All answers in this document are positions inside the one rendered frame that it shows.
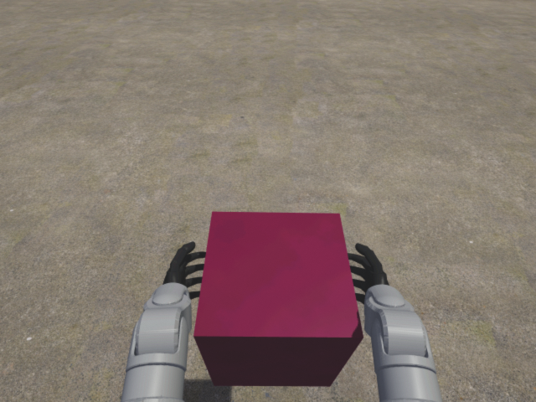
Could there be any left robot hand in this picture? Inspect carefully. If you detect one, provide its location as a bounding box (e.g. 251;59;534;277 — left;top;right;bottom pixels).
163;242;206;300

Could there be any carton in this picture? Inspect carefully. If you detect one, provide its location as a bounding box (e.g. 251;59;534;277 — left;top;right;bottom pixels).
193;212;363;386

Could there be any right robot hand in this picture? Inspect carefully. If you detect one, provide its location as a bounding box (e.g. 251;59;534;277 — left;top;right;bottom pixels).
348;243;389;304

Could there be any robot left forearm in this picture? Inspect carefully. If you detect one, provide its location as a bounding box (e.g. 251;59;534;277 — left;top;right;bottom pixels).
121;282;192;402

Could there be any robot right forearm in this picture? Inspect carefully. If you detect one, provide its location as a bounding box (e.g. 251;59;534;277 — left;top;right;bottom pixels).
364;285;442;402

